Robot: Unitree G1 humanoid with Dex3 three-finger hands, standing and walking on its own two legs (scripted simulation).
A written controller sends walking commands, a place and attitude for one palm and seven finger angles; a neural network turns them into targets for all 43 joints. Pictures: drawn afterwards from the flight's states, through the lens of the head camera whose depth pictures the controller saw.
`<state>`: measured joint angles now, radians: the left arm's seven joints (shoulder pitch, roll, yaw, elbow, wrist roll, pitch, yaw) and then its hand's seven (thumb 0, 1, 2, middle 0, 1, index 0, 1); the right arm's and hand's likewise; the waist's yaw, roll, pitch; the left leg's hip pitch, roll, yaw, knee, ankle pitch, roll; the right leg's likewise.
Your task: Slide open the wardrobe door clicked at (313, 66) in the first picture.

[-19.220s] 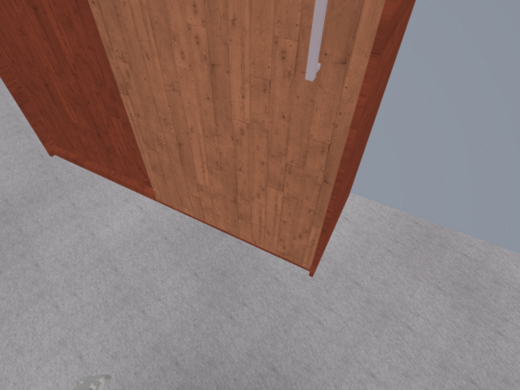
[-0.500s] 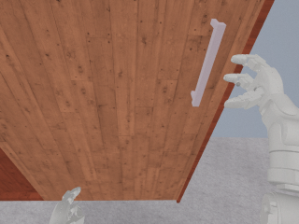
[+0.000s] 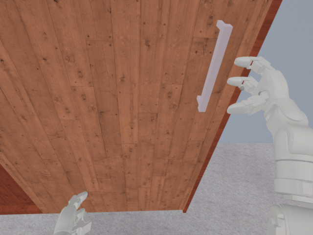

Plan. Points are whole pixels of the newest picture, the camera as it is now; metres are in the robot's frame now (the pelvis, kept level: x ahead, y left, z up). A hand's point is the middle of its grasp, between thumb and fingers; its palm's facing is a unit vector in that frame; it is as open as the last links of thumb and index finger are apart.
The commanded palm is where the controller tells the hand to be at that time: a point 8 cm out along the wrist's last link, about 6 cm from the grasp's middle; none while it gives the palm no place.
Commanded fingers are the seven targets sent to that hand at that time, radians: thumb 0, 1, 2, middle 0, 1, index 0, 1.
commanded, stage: move the hooked fingers beside the handle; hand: right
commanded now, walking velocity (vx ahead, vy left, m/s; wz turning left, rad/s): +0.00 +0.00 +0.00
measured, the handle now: (210, 70) +0.45 -0.09 +0.25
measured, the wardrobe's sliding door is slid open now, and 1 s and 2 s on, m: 0.00 0.00 0.00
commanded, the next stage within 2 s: feel for the door with the fingertips in 0.26 s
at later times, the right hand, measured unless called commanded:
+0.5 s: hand (240, 89) +0.37 -0.15 +0.25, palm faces -0.05 +1.00 -0.05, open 14.0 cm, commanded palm +0.35 -0.19 +0.25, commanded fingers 0.00 0.50 -0.30 0.30 1.20 0.30 1.20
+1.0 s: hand (224, 82) +0.40 -0.12 +0.25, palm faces -0.06 +1.00 -0.03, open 14.0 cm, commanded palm +0.37 -0.17 +0.25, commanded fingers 0.00 0.50 -0.30 0.30 1.20 0.30 1.20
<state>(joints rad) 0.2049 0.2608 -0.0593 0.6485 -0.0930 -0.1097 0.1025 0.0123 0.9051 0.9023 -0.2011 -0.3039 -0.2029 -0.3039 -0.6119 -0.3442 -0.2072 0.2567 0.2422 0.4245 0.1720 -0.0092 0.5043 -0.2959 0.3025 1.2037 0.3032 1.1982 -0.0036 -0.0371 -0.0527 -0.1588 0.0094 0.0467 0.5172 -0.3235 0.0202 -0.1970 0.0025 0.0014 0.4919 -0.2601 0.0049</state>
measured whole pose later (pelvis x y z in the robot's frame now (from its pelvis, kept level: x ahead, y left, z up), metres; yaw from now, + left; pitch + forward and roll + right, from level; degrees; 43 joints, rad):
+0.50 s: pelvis +0.00 +0.00 +0.00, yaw +0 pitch -3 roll -1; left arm 0.21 0.27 -0.06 0.64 -0.10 -0.09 0.10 0.01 0.91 0.90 -0.20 -0.30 -0.20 -0.30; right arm -0.57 -0.33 -0.20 0.18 0.25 0.45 0.16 -0.01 0.50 -0.30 0.30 1.20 0.30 1.20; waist -0.01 -0.04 -0.06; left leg -0.14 0.00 0.05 0.52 -0.32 0.03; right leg -0.18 0.00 0.01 0.49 -0.26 0.01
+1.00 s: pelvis +0.00 +0.01 +0.00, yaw +1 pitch -2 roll -1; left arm 0.23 0.25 -0.05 0.65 -0.09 -0.07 0.09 0.01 0.90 0.90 -0.20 -0.30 -0.20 -0.30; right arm -0.65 -0.30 -0.18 0.27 0.23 0.43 0.09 -0.01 0.50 -0.30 0.30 1.20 0.30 1.20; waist 0.02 -0.04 -0.05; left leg -0.15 0.00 0.04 0.50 -0.31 0.03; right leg -0.18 -0.01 -0.01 0.46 -0.25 0.01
